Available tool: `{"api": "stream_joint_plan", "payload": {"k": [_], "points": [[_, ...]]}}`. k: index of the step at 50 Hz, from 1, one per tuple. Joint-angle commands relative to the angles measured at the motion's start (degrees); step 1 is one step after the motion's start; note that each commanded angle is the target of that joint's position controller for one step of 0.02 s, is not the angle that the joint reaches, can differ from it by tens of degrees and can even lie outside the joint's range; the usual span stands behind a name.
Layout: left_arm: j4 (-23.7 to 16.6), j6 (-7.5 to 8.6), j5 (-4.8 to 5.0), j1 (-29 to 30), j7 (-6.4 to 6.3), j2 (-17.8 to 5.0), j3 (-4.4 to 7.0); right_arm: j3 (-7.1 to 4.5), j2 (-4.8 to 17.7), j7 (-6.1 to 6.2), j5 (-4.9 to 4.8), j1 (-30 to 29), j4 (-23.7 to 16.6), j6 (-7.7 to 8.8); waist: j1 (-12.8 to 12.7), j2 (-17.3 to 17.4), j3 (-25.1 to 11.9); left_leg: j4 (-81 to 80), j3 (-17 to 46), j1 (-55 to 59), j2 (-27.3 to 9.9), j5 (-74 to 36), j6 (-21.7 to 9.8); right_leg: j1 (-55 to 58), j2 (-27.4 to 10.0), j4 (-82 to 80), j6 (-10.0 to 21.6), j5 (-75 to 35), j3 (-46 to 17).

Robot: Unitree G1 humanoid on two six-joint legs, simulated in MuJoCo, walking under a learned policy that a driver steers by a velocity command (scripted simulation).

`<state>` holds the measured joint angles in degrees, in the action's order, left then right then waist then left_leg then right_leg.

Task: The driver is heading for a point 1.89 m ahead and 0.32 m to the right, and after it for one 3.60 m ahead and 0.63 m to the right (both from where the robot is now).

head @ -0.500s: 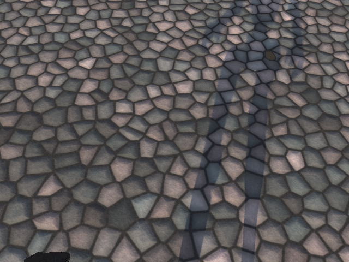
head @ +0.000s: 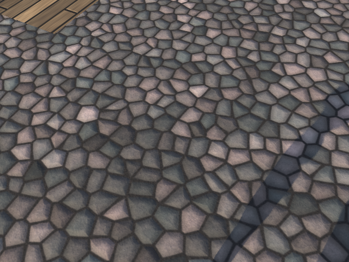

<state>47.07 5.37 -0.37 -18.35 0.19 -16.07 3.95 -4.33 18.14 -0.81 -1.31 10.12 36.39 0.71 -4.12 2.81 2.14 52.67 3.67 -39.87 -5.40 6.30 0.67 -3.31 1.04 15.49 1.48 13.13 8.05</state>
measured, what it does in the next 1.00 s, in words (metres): walks ahead: left foot, then right foot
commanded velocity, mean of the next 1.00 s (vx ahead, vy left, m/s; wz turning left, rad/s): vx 0.50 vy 0.00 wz -0.06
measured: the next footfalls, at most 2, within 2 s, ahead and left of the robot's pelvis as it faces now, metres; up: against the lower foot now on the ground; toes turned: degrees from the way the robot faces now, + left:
left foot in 0.20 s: +0.27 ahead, +0.15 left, +0.00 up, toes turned +10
right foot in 0.76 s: +0.61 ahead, -0.04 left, +0.00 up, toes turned -2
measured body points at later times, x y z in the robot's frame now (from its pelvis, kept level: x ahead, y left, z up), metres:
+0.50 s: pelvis +0.27 +0.07 +0.00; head +0.30 +0.09 +0.45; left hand +0.37 +0.37 -0.11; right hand +0.40 -0.18 -0.11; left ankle +0.23 +0.14 -0.74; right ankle +0.43 -0.09 -0.67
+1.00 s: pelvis +0.57 +0.03 +0.00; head +0.61 +0.02 +0.45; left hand +0.69 +0.30 -0.11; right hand +0.72 -0.26 -0.09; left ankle +0.68 +0.21 -0.68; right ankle +0.57 -0.04 -0.74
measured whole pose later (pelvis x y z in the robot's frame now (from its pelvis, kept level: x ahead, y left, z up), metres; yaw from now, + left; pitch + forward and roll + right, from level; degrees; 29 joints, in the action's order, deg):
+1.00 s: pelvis +0.57 +0.03 +0.00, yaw -9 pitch +2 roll +0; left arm 41.1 2.9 0.6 -17.6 0.7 -16.3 3.4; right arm -2.5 17.2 0.1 0.9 7.6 38.6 5.5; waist -2.2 1.3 2.1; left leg 54.4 4.9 -36.2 -5.0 14.4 2.9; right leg -12.6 6.8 20.9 5.9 9.8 -4.7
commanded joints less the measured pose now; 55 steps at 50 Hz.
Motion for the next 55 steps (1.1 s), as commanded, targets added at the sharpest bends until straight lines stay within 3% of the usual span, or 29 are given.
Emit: {"api": "stream_joint_plan", "payload": {"k": [1,5,7,8,9,10,11,12,13,14,15,16,17,21,27,32,35,36,37,38,39,40,41,42,43,45,47,52,55], "points": [[-3.6,0.57,0.38,3.8,-0.39,-9.6,2.05,0.32,0.7,-1.11,0.03,-4.8,-4.8,1.17,0.2,-6.0,1.0,-8.3,-1.9,0.9,-0.3,-7.7,-0.5,0.1,-14.7,-6.5,7.7,-17.3,-4.3],[-1.7,-0.67,1.46,1.0,-0.38,-11.6,2.63,0.34,0.9,-2.39,-0.23,-9.9,-7.3,1.19,-0.9,-6.2,2.9,-14.9,-4.9,1.5,0.9,-4.1,-2.7,5.9,-16.8,-4.5,6.5,-21.8,-1.3],[-1.5,-1.39,2.03,1.3,-0.63,-13.1,3.10,-0.43,2.5,-2.66,0.06,-8.8,-7.9,0.95,1.1,-7.6,1.2,-16.5,-7.6,6.0,3.7,1.7,-4.9,8.4,-17.2,1.1,5.4,-37.8,0.9],[-1.6,-1.76,2.31,1.5,-0.89,-14.1,3.41,-1.20,3.8,-2.58,0.28,-5.8,-7.5,0.68,3.2,-8.7,-1.2,-16.7,-9.3,10.8,5.9,4.6,-6.3,9.0,-17.1,6.7,4.8,-47.8,2.0],[-1.7,-2.18,2.56,2.1,-1.11,-14.4,3.46,-2.52,6.0,-2.31,0.26,1.2,-5.9,0.44,7.5,-8.2,-5.0,-19.3,-10.4,20.2,8.3,3.8,-8.1,7.2,-15.9,16.3,3.7,-53.1,3.5],[-2.1,-2.15,2.25,2.0,-1.38,-12.9,2.81,-4.45,9.3,-1.42,0.04,11.3,-3.2,0.01,12.5,-6.0,-10.1,-21.9,-8.1,36.3,9.1,0.5,-10.5,-1.7,-13.9,30.0,1.7,-47.2,4.5],[-4.2,-1.60,-0.64,-0.7,-1.07,-6.0,0.62,-5.52,14.9,-0.15,-0.40,15.3,-2.2,-0.34,10.4,7.3,-14.5,-22.3,14.0,54.9,-4.5,-0.2,-16.3,-23.1,-8.0,49.9,-1.3,-4.1,4.3],[-6.1,0.39,-0.06,-2.2,-0.24,-4.7,-0.81,-4.67,15.5,-0.59,-0.05,13.7,-4.5,0.88,8.1,11.7,-24.9,-32.6,44.2,64.2,-15.5,10.7,-26.0,-37.1,0.6,63.5,-2.5,22.3,-8.3],[-5.9,1.44,2.55,3.2,0.55,-10.2,0.68,-3.04,9.5,-1.05,0.50,13.6,-3.4,1.63,11.2,3.3,-20.6,-35.2,36.9,60.9,-14.3,11.1,-21.9,-42.0,-3.4,64.7,-1.8,17.1,-13.0],[-6.6,1.91,3.44,5.5,0.80,-9.9,0.39,-2.40,8.0,-1.09,0.67,11.3,-2.8,2.14,9.9,2.7,-13.0,-35.1,27.6,52.7,-12.4,7.1,-19.5,-42.5,-5.8,61.4,-0.8,12.7,-11.6],[-5.7,1.82,2.50,6.1,0.34,-8.9,0.23,-1.77,6.3,-1.04,0.68,7.3,-2.6,2.45,7.4,-1.6,-8.8,-35.3,20.7,44.2,-9.9,1.0,-17.1,-39.6,-8.5,56.9,-0.8,8.7,-11.2],[-5.0,1.25,1.63,5.4,0.19,-9.2,0.52,-1.07,4.4,-0.99,1.17,4.6,-2.7,2.81,5.6,-0.4,-6.6,-36.4,16.0,38.2,-8.1,-5.2,-16.1,-36.0,-10.0,53.5,-1.2,6.1,-11.5],[-4.1,0.40,1.65,3.4,0.40,-8.9,0.57,-0.75,3.8,-0.91,1.66,3.3,-2.7,3.15,4.1,0.8,-6.0,-38.3,13.1,34.2,-7.1,-7.7,-15.7,-32.5,-10.8,52.7,-1.5,4.1,-11.8],[-3.4,-1.90,1.50,4.0,0.04,-5.9,0.04,-1.14,5.1,-0.42,2.03,4.0,0.3,4.97,3.5,-0.1,-2.7,-43.3,4.3,30.0,-6.5,-13.1,-15.4,-33.9,-10.5,46.4,-3.5,-3.7,-11.9],[-5.5,-1.22,1.69,12.0,1.18,-3.7,-0.61,-1.05,5.6,0.60,2.12,5.4,3.2,5.19,6.9,0.0,1.1,-46.1,-5.7,33.3,-5.2,-10.3,-11.3,-34.6,-7.1,26.9,-2.9,-21.4,-11.1],[-9.1,-1.01,1.52,17.6,3.15,-3.0,-1.11,-1.67,6.6,1.12,1.13,8.8,6.4,3.66,9.0,-0.8,3.3,-42.5,-8.2,44.7,-9.2,-16.7,-10.3,-39.0,-5.7,19.5,-0.1,-16.2,-8.7],[-10.4,-1.33,1.35,15.0,3.95,-4.9,-0.21,-2.32,8.8,2.06,0.76,7.2,6.4,2.19,6.1,1.9,-0.4,-33.1,-10.4,48.4,-9.8,-40.5,-8.2,-33.0,-1.8,19.0,2.9,-6.5,-4.2],[-9.8,-1.61,1.28,10.5,3.84,-6.6,0.72,-2.46,9.4,2.49,0.78,6.7,6.1,1.67,3.5,2.9,-3.6,-26.2,-11.4,48.1,-9.2,-49.2,-7.3,-26.7,0.4,19.4,4.2,-4.0,-2.6],[-8.1,-1.73,1.33,2.3,3.35,-9.3,2.25,-2.24,9.3,2.89,0.66,5.7,5.9,1.27,-1.2,1.9,-8.1,-14.7,-13.2,43.8,-7.2,-50.2,-5.5,-14.6,2.8,16.5,6.3,-6.4,-2.3],[-6.8,-2.18,1.48,-6.5,2.32,-14.0,3.94,-1.33,7.5,3.25,1.42,6.9,4.9,1.70,-4.7,-4.1,-14.2,2.5,-13.5,30.8,-4.5,-33.8,-3.1,3.1,-3.8,15.3,9.9,-8.8,-13.9],[-7.1,-1.77,1.98,-6.3,2.10,-18.7,4.65,1.38,-1.0,1.85,3.09,14.0,2.5,3.43,2.1,-18.5,-20.1,22.9,-8.1,4.2,8.9,23.5,1.0,23.6,-18.4,10.9,22.0,-0.6,-46.9],[-7.8,-1.47,1.84,-8.4,2.04,-13.5,3.34,0.80,4.0,0.72,1.18,8.3,2.6,5.67,-2.9,-12.2,-25.2,28.6,3.3,-2.7,8.6,27.1,-0.1,28.0,-19.6,4.0,22.5,5.5,-55.6],[-7.8,-1.26,1.36,-6.0,1.76,-11.1,2.67,0.23,6.3,0.08,-0.92,2.8,0.7,6.94,-3.5,-9.7,-16.6,27.1,3.4,-6.9,5.5,22.0,-1.4,22.5,-18.0,2.7,19.3,3.2,-46.7],[-8.6,-1.20,1.46,-2.3,1.57,-10.1,2.37,0.58,5.7,0.26,-0.38,0.8,0.1,7.64,-1.3,-4.1,-11.4,22.0,2.8,-5.6,2.9,17.3,-1.9,14.0,-15.6,2.4,17.4,-1.6,-40.4],[-9.4,-1.34,1.40,1.3,1.44,-8.6,1.87,0.22,6.0,0.62,1.14,-0.2,0.3,7.69,0.9,-2.1,-7.3,16.7,2.1,-2.6,1.4,15.1,-1.5,5.9,-13.7,1.6,16.3,-8.5,-35.6],[-11.0,-1.45,0.50,4.2,1.05,-7.5,1.34,-0.25,6.0,0.69,1.92,1.8,0.2,6.48,4.1,-4.2,-5.5,12.5,2.0,3.4,0.2,13.2,-0.2,-2.5,-11.4,-0.8,16.5,-16.2,-31.6],[-10.9,-1.34,0.85,4.5,0.52,-8.3,1.57,0.12,4.5,0.91,2.24,2.8,0.5,5.29,5.1,-4.6,-4.3,7.3,0.4,4.9,0.1,11.8,1.8,-7.7,-10.2,-2.0,16.5,-20.7,-27.8],[-9.6,-2.17,1.62,1.6,-0.90,-10.4,2.23,1.45,1.5,0.80,2.11,-7.2,-1.7,5.08,1.5,-6.9,-2.5,-14.3,-1.4,10.3,3.8,-7.4,4.1,-13.7,-4.8,-1.2,11.9,-15.6,-21.7],[-8.4,-2.83,1.96,-1.5,-1.11,-10.5,2.33,1.11,2.5,0.15,1.10,-11.4,-2.8,5.70,-0.3,-7.8,-2.7,-20.9,-0.4,12.7,5.7,-10.5,3.7,-11.1,-6.0,1.1,10.7,-10.5,-25.5]]}}
Keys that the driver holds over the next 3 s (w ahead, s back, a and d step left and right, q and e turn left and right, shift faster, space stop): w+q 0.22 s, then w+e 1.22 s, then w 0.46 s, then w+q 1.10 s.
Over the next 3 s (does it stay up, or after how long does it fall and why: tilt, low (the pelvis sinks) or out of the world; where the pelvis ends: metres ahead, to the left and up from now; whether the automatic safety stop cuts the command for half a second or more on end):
stays up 1.61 -0.33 0.00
